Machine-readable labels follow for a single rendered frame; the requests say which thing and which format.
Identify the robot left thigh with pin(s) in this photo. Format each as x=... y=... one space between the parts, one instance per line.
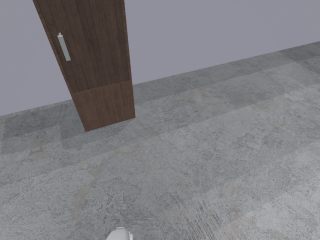
x=120 y=234

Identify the cupboard door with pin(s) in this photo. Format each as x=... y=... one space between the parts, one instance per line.
x=93 y=31

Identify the handle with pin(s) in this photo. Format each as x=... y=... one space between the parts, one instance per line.
x=64 y=47

